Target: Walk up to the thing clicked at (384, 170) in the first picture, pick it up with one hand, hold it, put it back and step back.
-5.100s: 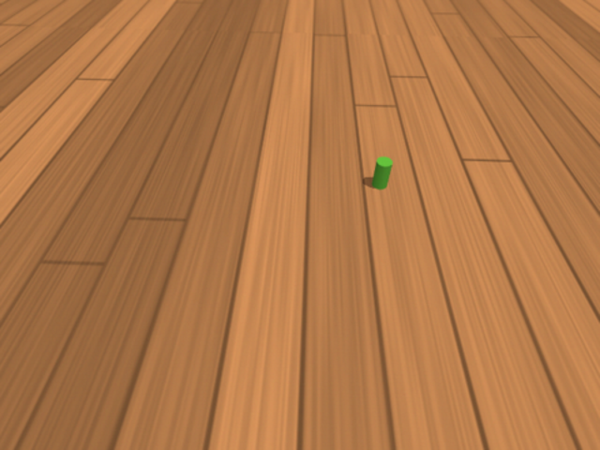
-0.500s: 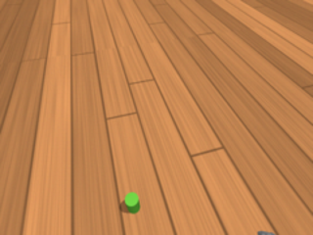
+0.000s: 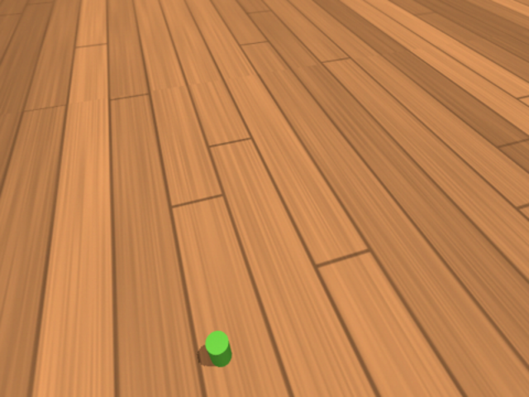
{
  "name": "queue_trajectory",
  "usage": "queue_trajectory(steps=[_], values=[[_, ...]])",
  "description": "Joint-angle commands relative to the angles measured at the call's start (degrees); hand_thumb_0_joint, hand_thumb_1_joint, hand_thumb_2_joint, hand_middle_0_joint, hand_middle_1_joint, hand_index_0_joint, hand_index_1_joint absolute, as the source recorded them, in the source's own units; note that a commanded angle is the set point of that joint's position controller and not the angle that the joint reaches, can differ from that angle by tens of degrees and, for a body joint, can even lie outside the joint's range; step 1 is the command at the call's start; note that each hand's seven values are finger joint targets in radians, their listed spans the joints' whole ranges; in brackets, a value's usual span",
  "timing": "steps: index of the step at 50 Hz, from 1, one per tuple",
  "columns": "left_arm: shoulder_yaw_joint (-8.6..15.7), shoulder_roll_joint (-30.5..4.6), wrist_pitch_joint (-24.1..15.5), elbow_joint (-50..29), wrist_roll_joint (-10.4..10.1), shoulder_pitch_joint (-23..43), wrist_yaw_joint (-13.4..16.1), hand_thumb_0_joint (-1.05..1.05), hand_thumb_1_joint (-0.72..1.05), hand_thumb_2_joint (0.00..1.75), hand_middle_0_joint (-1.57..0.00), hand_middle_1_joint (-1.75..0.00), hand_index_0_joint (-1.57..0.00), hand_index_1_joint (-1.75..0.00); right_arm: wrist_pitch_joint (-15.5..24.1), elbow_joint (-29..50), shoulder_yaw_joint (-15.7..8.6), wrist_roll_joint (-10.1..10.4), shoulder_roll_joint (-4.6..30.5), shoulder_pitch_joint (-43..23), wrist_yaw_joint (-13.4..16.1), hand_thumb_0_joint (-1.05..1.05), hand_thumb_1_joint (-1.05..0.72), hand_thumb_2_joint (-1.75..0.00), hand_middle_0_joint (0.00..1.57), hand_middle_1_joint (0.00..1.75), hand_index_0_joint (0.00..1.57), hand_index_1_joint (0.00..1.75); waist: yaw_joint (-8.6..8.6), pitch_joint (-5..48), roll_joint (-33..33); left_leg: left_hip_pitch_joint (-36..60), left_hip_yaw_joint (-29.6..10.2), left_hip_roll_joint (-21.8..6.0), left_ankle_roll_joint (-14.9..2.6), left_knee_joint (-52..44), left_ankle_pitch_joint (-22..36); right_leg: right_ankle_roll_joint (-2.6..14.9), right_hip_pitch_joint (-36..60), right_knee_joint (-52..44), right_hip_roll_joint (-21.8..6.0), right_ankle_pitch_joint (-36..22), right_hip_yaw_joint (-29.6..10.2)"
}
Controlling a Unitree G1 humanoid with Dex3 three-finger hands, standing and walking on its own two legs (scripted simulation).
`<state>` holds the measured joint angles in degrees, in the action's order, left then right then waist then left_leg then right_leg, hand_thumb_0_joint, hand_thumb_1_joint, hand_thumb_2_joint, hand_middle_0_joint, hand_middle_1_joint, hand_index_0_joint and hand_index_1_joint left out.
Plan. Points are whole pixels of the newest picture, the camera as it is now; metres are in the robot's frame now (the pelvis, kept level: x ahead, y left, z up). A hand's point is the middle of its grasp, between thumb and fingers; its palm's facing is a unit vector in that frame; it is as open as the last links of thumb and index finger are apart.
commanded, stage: walk up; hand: left
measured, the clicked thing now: (219, 349) +0.40 +0.17 -0.71
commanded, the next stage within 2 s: stand in 0.34 s
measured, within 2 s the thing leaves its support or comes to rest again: neither
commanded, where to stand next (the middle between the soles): +0.05 -0.01 m, yaw -2 degrees
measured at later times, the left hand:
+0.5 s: hand out of the picture +0.09 +0.25 -0.16, palm faces -0.03 -0.94 -0.33, open 7.4 cm
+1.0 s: hand out of the picture +0.08 +0.25 -0.16, palm faces -0.03 -0.94 -0.34, open 7.4 cm
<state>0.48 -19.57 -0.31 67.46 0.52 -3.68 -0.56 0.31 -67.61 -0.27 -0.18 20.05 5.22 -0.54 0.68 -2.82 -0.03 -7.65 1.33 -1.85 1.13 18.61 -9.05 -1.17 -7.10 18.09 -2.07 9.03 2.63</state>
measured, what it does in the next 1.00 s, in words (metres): stands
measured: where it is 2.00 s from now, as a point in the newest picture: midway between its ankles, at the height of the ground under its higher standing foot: outside the picture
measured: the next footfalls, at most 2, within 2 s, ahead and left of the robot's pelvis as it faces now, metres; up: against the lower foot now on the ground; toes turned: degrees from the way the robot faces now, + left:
none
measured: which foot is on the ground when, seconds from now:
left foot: down 0.00-1.00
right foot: down 0.00-1.00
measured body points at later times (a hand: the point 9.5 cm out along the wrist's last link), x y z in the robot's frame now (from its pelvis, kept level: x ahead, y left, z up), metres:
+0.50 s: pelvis +0.01 +0.00 +0.00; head +0.01 +0.00 +0.45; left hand +0.09 +0.30 -0.13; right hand +0.09 -0.30 -0.13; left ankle +0.01 +0.13 -0.75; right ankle +0.01 -0.13 -0.75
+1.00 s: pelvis +0.01 -0.01 +0.00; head +0.02 +0.00 +0.45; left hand +0.08 +0.30 -0.13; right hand +0.09 -0.31 -0.13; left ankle +0.01 +0.13 -0.75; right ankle +0.01 -0.13 -0.75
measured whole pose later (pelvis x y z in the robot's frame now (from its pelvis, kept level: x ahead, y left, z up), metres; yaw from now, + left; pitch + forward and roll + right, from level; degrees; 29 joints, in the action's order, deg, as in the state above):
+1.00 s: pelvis +0.01 -0.01 +0.00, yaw +0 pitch -2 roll +0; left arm 0.0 -20.2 -0.2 65.9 0.5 -6.2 -0.4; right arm 0.3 -65.6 0.1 -0.4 20.0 5.6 -0.4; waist 0.2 -2.7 0.0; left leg -6.7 1.1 -2.1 1.6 17.9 -9.5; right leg -0.8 -6.4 18.1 -1.8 9.9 2.9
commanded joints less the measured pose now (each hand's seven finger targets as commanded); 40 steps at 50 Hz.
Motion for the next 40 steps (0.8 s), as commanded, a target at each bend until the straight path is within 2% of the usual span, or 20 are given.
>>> queue_trajectory(steps=[1,10,16,17,27,30,39,40], values=[[2.4,-12.3,-1.4,-3.9,-0.2,2.8,0.7,0.0,0.9,0.9,-0.2,-0.3,-0.2,-0.3,1.5,3.8,-1.9,-0.2,12.1,-3.4,0.7,0.0,-0.9,-0.9,0.2,0.3,0.2,0.3,-0.67,5.1,-0.6,0.0,-5.2,-5.3,-1.68,-3.2,4.5,1.44,1.8,-2.7,-5.6,-3.8,-5.0],[2.5,-12.1,-1.3,-4.3,0.0,2.9,0.7,0.0,0.9,0.9,-0.2,-0.3,-0.2,-0.3,1.4,4.1,-1.9,-0.2,12.2,-2.9,0.7,0.0,-0.9,-0.9,0.2,0.3,0.2,0.3,-0.47,4.2,-0.7,-0.8,-5.3,-5.2,-1.87,-3.2,2.5,1.52,1.1,-3.0,-5.4,-2.6,-5.2],[2.6,-11.9,-1.3,-4.7,0.1,2.6,0.6,0.0,0.9,0.9,-0.2,-0.3,-0.2,-0.3,1.4,4.4,-2.0,-0.2,12.0,-2.4,0.7,0.0,-0.9,-0.9,0.2,0.3,0.2,0.3,-0.41,5.0,-0.1,0.2,-5.2,-5.6,-1.92,-2.9,4.2,1.65,1.5,-2.8,-5.5,-3.8,-5.3],[2.3,-12.6,-1.4,-5.0,0.0,2.4,0.9,0.0,0.9,0.9,-0.2,-0.3,-0.2,-0.3,1.4,4.9,-2.0,-0.7,11.9,-3.0,0.9,0.0,-0.9,-0.9,0.2,0.3,0.2,0.3,-0.38,4.3,0.6,-0.1,-5.6,-6.4,-1.5,-3.4,6.9,1.71,1.0,-2.6,-5.9,-4.5,-5.0],[1.9,-12.5,-1.6,-5.2,0.0,1.3,1.0,0.0,0.9,0.9,-0.2,-0.3,-0.2,-0.3,1.4,5.2,-2.3,-0.4,12.2,-3.5,0.7,0.0,-0.9,-0.9,0.2,0.3,0.2,0.3,-0.32,5.9,-0.9,2.4,-5.2,-6.6,-1.5,-2.8,9.5,1.69,1.9,-2.5,-6.3,-7.1,-4.8],[2.0,-12.9,-1.5,-5.1,-0.2,1.2,0.9,0.0,0.9,0.9,-0.2,-0.3,-0.2,-0.3,1.4,5.1,-2.0,-0.3,11.7,-2.9,0.7,0.0,-0.9,-0.9,0.2,0.3,0.2,0.3,-0.15,4.4,-0.9,0.8,-5.0,-6.1,-1.2,-3.9,5.6,1.7,1.5,-3.1,-6.2,-3.9,-5.0],[1.9,-13.1,-1.5,-5.3,0.0,0.3,0.9,0.0,0.9,0.9,-0.2,-0.3,-0.2,-0.3,1.1,5.4,-2.0,-0.3,12.0,-3.2,0.5,0.0,-0.9,-0.9,0.2,0.3,0.2,0.3,-0.42,3.7,-0.2,0.8,-5.2,-5.9,-1.37,-3.7,3.6,1.61,0.6,-3.7,-6.0,-1.5,-5.0],[1.9,-12.9,-1.5,-5.3,0.0,0.5,0.8,0.0,0.9,0.9,-0.2,-0.3,-0.2,-0.3,1.2,5.4,-2.0,-0.4,12.3,-2.9,0.6,0.0,-0.9,-0.9,0.2,0.3,0.2,0.3,-0.27,4.8,-0.8,1.1,-5.1,-6.1,-1.6,-3.5,3.8,1.83,1.5,-3.6,-6.5,-2.6,-5.4]])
